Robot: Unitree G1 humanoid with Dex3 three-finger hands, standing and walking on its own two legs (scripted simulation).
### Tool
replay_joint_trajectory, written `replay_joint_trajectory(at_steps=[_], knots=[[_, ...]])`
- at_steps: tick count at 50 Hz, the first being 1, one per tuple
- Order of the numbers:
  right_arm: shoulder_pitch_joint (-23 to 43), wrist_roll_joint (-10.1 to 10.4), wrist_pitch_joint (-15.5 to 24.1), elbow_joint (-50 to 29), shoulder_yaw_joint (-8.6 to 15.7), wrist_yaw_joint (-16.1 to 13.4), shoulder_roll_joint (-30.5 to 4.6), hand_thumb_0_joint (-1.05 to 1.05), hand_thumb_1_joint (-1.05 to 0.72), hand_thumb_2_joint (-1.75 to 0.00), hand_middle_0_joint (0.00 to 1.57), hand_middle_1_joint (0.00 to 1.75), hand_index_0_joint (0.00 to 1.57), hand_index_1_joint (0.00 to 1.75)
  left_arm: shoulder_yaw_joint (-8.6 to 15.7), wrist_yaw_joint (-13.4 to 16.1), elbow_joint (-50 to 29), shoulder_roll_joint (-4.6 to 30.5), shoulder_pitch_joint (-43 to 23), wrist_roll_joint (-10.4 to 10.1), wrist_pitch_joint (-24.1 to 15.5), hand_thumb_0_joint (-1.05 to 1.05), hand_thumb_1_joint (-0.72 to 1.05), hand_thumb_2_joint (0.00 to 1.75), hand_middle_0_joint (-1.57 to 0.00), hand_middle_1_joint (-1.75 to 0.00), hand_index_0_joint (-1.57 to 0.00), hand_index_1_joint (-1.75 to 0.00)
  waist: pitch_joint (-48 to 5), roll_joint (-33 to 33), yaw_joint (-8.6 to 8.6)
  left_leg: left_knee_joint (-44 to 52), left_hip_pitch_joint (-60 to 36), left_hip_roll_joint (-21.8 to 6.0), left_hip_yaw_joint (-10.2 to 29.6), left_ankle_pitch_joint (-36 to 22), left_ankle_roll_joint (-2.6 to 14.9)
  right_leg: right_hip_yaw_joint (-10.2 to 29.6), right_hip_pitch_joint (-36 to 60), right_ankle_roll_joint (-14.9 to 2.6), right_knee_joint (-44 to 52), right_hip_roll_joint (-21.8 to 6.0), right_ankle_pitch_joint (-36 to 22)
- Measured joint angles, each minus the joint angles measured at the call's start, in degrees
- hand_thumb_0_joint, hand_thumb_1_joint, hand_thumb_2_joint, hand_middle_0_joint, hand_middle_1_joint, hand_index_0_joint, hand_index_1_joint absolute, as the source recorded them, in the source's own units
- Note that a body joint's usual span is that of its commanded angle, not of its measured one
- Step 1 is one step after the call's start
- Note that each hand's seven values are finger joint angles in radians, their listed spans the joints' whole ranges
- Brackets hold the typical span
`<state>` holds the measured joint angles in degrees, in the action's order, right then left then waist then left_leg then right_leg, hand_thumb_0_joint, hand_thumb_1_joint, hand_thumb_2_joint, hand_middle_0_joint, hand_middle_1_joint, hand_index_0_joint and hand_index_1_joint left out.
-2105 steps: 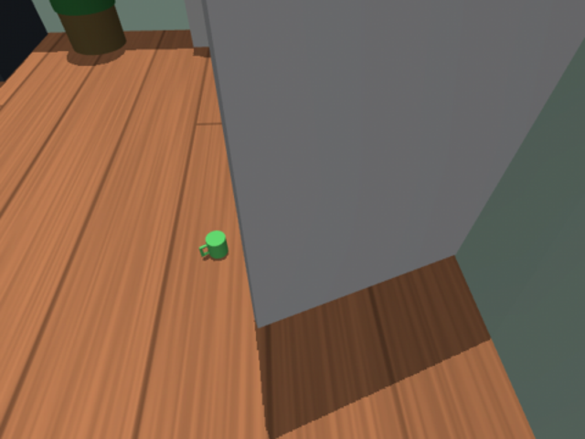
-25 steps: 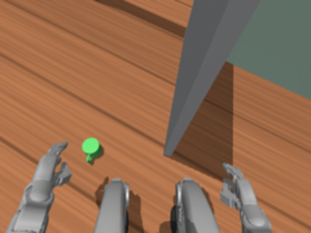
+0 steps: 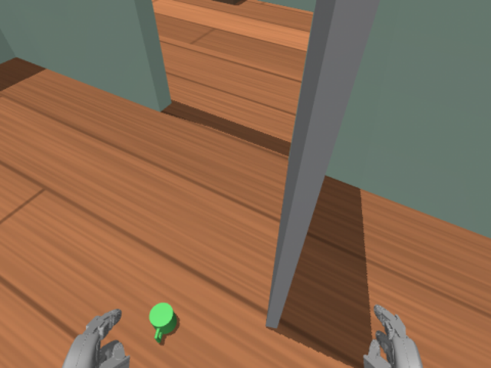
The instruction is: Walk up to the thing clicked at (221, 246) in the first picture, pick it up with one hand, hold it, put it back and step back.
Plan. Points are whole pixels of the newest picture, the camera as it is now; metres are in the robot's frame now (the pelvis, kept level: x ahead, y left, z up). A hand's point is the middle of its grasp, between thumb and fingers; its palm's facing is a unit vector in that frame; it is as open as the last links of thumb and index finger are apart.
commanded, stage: home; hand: left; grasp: from above
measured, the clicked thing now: (162, 323) +0.42 +0.28 -0.67
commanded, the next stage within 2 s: stand in 1.98 s
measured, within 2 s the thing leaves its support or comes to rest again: neither
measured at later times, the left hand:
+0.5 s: hand out of the picture +0.16 +0.18 -0.04, palm faces +0.07 -0.98 -0.20, open 7.4 cm
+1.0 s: hand out of the picture +0.16 +0.18 -0.04, palm faces +0.06 -0.98 -0.20, open 7.4 cm
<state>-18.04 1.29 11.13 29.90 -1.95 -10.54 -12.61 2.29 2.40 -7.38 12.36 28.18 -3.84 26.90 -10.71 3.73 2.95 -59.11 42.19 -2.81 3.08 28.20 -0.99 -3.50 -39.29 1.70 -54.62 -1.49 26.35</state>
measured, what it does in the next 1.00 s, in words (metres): stands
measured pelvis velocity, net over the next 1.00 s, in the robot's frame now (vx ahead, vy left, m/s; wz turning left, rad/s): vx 0.00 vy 0.00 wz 0.01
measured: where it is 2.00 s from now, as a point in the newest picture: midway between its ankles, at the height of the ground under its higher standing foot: outside the picture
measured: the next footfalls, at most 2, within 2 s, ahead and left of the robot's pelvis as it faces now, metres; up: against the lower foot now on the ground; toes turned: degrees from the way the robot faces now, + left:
none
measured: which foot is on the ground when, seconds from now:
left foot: down 0.00-1.00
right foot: down 0.00-1.00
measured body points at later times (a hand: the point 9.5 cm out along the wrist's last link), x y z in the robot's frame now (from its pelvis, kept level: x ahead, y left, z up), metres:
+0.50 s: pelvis +0.00 -0.01 +0.00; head +0.01 -0.01 +0.45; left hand +0.15 +0.23 -0.03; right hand +0.17 -0.25 -0.06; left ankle +0.01 +0.12 -0.68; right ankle +0.01 -0.14 -0.68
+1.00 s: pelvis +0.00 +0.00 +0.00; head +0.01 +0.00 +0.45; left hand +0.15 +0.23 -0.03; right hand +0.16 -0.24 -0.06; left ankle +0.01 +0.12 -0.68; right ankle +0.01 -0.14 -0.68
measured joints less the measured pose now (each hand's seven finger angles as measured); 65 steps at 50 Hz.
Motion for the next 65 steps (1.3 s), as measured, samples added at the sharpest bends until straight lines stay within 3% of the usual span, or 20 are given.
replay_joint_trajectory(at_steps=[15,36,65], knots=[[3.38,-1.15,2.94,0.52,0.16,0.36,-0.04,0.01,-0.90,-0.89,0.21,0.30,0.21,0.30,-0.23,-1.95,1.16,-0.29,-0.04,1.20,-0.32,0.01,0.91,0.90,-0.20,-0.30,-0.20,-0.30,1.56,-0.90,-1.77,1.34,-2.70,0.51,0.61,-0.56,-0.47,-0.65,2.62,-0.39,0.35,-0.48,0.34],[1.30,-0.99,2.91,2.44,0.43,0.05,0.20,0.01,-0.90,-0.89,0.21,0.30,0.21,0.30,-0.31,-1.62,0.78,-0.02,0.07,1.12,-0.49,0.01,0.90,0.90,-0.20,-0.30,-0.20,-0.30,1.72,-0.70,-1.05,1.23,-2.91,0.21,0.06,-0.26,-0.29,-0.06,2.67,-0.21,0.55,-0.17,0.20],[1.88,-0.98,3.40,2.05,0.18,-0.03,0.38,0.01,-0.90,-0.89,0.21,0.30,0.21,0.30,-0.52,-1.73,0.62,0.23,0.07,1.17,0.15,0.01,0.91,0.90,-0.20,-0.30,-0.20,-0.30,1.65,-0.74,-1.36,1.04,-2.76,0.32,0.03,-0.49,-0.10,0.05,2.61,-0.03,0.57,-0.23,-0.16]])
